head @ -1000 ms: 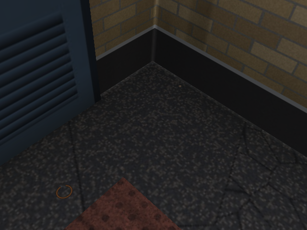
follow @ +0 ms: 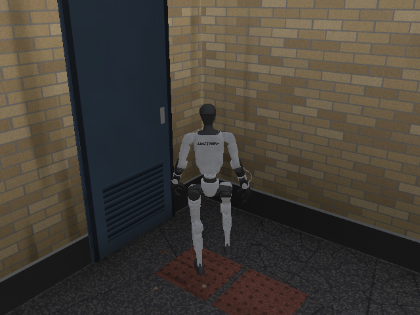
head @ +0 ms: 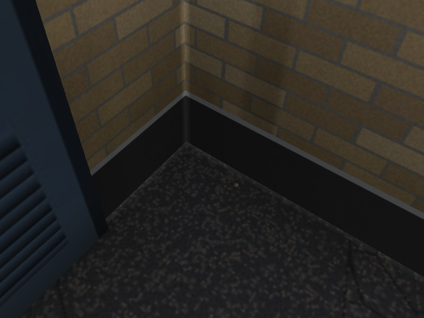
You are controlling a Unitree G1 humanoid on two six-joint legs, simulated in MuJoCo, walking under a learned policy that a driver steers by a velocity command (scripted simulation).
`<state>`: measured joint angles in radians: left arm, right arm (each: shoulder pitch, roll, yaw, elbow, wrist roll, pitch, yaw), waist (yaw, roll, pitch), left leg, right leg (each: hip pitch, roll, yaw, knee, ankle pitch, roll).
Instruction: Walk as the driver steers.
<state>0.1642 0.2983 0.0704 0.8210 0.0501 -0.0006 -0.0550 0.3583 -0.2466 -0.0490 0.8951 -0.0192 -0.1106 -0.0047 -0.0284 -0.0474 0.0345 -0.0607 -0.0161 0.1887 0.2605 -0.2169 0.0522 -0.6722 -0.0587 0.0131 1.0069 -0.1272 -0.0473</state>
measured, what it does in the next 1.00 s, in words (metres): walks ahead: right foot, then left foot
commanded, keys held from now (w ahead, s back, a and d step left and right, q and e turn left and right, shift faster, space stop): w+e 0.14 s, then no key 0.86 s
